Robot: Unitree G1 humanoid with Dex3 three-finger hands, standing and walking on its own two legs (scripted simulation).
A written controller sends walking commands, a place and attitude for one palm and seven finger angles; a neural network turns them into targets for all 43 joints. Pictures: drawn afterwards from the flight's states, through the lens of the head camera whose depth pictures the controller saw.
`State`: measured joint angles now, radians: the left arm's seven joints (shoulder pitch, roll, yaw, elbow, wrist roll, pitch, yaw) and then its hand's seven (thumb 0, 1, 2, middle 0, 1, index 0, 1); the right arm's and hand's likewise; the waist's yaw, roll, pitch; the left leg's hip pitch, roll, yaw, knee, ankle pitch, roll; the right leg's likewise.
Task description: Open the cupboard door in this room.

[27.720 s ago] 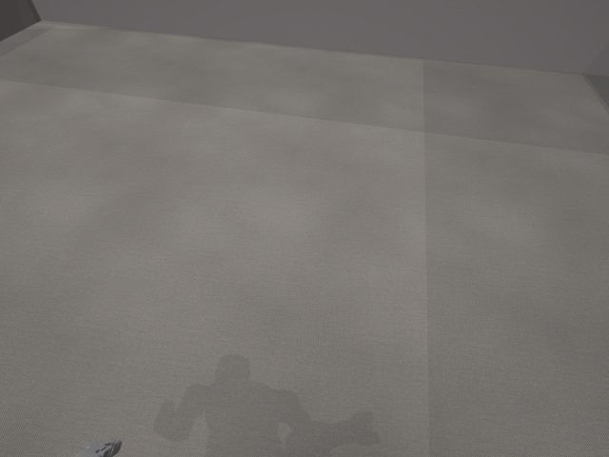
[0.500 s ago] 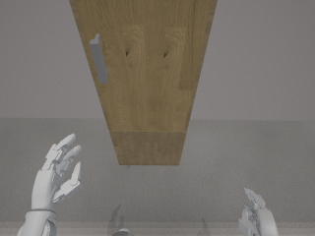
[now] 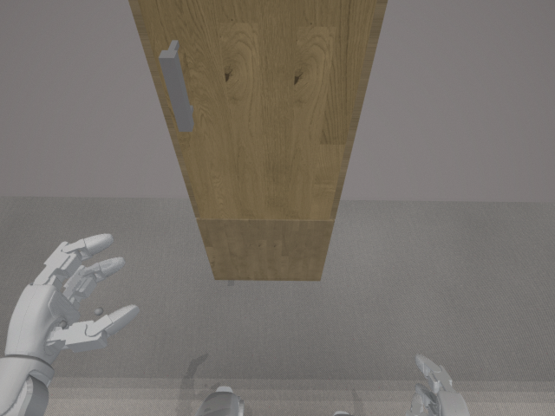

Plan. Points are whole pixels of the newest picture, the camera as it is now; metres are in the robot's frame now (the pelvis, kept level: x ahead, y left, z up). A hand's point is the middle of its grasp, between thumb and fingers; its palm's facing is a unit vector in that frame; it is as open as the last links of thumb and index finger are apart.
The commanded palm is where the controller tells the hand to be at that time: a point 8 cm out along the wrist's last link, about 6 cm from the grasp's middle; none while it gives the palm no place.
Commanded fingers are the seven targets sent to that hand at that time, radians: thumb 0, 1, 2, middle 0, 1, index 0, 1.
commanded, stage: raise the hand with hooked fingers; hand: left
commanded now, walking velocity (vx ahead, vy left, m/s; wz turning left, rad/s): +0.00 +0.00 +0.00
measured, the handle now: (180, 87) +0.61 +0.21 +0.14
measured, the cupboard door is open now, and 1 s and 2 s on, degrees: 0 0 0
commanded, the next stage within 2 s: move the hooked fingers beside the handle in 1.32 s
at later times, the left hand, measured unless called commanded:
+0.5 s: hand (55, 263) +0.27 +0.28 +0.12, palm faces +0.07 -1.00 -0.04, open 13.5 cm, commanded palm +0.24 +0.33 +0.13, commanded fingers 0.00 -0.50 0.30 -0.30 -1.20 -0.30 -1.20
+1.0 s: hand (54, 212) +0.31 +0.28 +0.16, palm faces +0.06 -1.00 -0.02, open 14.0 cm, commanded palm +0.28 +0.33 +0.16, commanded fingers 0.00 -0.50 0.30 -0.30 -1.20 -0.30 -1.20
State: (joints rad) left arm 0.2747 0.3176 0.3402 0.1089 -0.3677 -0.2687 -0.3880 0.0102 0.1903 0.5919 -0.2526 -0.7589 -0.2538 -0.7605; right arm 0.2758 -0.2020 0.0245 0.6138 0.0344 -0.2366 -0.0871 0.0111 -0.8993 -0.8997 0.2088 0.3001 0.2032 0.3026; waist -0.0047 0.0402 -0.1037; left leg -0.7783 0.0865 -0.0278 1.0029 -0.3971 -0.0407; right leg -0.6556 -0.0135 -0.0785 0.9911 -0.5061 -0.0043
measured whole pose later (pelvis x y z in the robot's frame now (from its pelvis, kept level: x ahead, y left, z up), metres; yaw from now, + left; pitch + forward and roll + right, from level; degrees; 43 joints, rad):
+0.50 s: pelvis +0.01 +0.03 +0.03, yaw +1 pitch +5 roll -2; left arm 0.10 0.36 0.36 0.17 -0.34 -0.17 -0.37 0.00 -0.39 0.34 -0.29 -1.13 -0.29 -1.13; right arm 0.24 -0.24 0.05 0.57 0.05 -0.25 -0.10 0.01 -0.90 -0.90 0.21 0.30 0.20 0.30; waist 0.02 0.02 -0.07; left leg -0.58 0.06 0.00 0.83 -0.34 0.00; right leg -0.44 -0.04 -0.06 0.78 -0.42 0.03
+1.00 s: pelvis +0.02 +0.01 +0.04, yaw +0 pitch +3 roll -1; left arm -0.10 0.44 0.44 0.37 -0.35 -0.08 -0.46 -0.01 -0.50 0.30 -0.30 -1.20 -0.30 -1.20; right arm 0.28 -0.28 0.04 0.60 0.07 -0.20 -0.11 0.01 -0.90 -0.90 0.21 0.30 0.20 0.30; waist 0.01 0.04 -0.06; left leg -0.46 0.06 0.01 0.70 -0.29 -0.02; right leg -0.35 -0.03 -0.06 0.68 -0.39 0.01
